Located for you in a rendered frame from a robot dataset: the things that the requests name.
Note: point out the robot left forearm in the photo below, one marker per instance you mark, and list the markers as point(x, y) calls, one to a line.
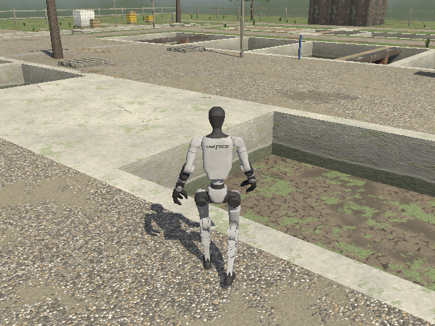
point(183, 177)

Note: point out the left robot upper arm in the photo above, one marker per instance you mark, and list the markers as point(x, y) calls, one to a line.
point(191, 154)

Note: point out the right robot upper arm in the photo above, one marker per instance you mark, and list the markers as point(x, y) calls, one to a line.
point(242, 153)

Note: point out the right robot hand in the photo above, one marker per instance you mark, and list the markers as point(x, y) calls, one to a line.
point(253, 185)

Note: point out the humanoid robot head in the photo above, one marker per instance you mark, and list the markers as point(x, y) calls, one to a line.
point(216, 119)

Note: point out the right robot thigh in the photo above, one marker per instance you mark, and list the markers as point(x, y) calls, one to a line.
point(234, 209)

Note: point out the robot right forearm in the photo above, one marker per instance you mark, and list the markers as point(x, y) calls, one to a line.
point(250, 174)

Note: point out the left robot hand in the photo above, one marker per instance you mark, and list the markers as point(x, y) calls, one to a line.
point(176, 195)

